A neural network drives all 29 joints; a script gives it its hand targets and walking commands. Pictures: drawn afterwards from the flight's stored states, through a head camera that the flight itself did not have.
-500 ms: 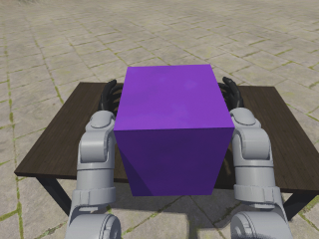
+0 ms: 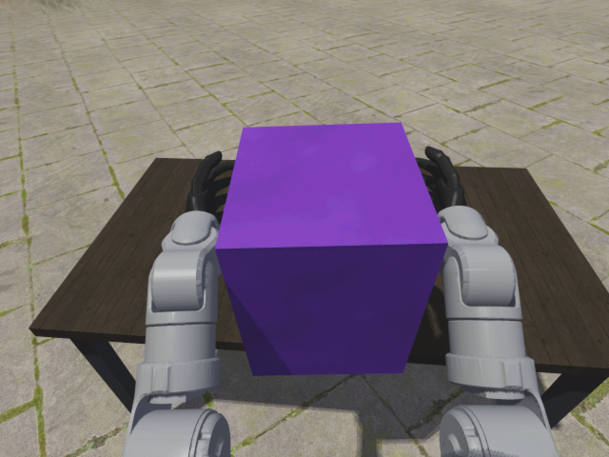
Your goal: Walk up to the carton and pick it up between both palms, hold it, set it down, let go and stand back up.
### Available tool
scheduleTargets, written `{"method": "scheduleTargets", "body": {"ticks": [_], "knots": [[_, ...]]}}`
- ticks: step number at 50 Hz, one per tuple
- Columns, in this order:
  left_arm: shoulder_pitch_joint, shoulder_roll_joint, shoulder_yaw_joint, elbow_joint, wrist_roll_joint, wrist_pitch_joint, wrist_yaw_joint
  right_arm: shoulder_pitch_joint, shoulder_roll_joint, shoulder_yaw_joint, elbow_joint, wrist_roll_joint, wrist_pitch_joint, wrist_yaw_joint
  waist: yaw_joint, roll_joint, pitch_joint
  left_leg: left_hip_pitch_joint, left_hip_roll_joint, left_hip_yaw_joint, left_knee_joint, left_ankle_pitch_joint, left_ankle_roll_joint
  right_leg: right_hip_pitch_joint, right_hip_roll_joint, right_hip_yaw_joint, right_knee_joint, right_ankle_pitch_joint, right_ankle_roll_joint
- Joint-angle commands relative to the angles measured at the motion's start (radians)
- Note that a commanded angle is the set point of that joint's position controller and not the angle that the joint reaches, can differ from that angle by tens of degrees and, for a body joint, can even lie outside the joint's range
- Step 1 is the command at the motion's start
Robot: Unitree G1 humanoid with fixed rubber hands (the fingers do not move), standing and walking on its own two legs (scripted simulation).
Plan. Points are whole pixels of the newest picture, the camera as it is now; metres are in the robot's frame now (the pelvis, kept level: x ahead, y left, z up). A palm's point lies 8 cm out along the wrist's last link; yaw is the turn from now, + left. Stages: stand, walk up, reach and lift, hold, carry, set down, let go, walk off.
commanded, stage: hold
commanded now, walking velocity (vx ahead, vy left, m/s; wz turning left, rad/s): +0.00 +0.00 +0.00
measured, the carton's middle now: (324, 253) +0.34 +0.00 +0.14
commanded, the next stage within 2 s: none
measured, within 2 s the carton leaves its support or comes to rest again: neither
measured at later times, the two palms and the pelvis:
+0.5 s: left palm (206, 219) +0.34 +0.14 +0.20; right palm (450, 216) +0.34 -0.15 +0.20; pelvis +0.00 +0.00 +0.00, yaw +0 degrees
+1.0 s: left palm (204, 216) +0.34 +0.15 +0.20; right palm (448, 212) +0.35 -0.15 +0.20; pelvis -0.01 +0.00 +0.00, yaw +0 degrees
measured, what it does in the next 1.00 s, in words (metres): stands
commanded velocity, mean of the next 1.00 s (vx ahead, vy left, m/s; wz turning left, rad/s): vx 0.00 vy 0.00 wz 0.00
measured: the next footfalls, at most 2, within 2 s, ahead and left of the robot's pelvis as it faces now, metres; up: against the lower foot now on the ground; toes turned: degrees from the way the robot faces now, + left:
none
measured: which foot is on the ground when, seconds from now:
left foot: down 0.00-1.00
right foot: down 0.00-1.00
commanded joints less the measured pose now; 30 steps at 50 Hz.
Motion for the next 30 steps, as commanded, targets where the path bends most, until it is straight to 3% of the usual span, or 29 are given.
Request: {"method": "scheduleTargets", "body": {"ticks": [1,12,17,25,30], "knots": [[-0.562,-0.378,-0.383,-0.103,-0.135,-0.048,-0.148,-0.555,0.409,0.368,-0.112,0.147,-0.055,0.132,-0.005,-0.004,-0.289,-0.033,-0.016,-0.007,-0.006,0.032,-0.028,0.253,0.006,0.049,0.044,0.031,0.031],[-0.572,-0.410,-0.421,-0.139,-0.160,-0.060,-0.141,-0.578,0.424,0.394,-0.181,0.161,-0.072,0.129,-0.010,-0.008,-0.351,0.002,-0.012,-0.018,-0.001,0.082,-0.033,0.260,0.006,0.045,0.050,0.072,0.031],[-0.563,-0.395,-0.404,-0.129,-0.147,-0.050,-0.140,-0.547,0.425,0.386,-0.140,0.150,-0.056,0.135,-0.005,-0.027,-0.322,-0.021,-0.012,-0.016,-0.006,0.054,-0.027,0.267,0.008,0.042,0.045,0.043,0.030],[-0.563,-0.389,-0.386,-0.129,-0.130,-0.049,-0.141,-0.559,0.410,0.377,-0.144,0.158,-0.056,0.139,0.008,-0.007,-0.318,-0.011,-0.021,-0.008,-0.004,0.056,-0.029,0.261,0.004,0.049,0.048,0.047,0.032],[-0.573,-0.392,-0.379,-0.098,-0.133,-0.055,-0.148,-0.576,0.415,0.363,-0.122,0.139,-0.067,0.141,-0.002,-0.012,-0.318,-0.027,-0.016,-0.007,-0.006,0.030,-0.024,0.244,0.006,0.043,0.042,0.014,0.029]]}}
